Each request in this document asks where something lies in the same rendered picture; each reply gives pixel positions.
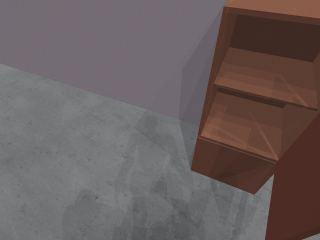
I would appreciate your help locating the cupboard door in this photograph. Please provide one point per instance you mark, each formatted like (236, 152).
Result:
(294, 211)

